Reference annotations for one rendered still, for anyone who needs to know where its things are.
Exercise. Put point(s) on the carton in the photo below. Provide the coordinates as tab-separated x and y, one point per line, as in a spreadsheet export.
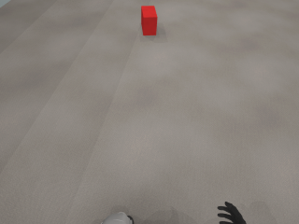
149	20

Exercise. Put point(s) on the left robot thigh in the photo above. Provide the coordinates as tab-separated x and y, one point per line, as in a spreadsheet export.
117	218

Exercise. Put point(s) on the right robot hand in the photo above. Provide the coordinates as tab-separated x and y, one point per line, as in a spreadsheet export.
235	216

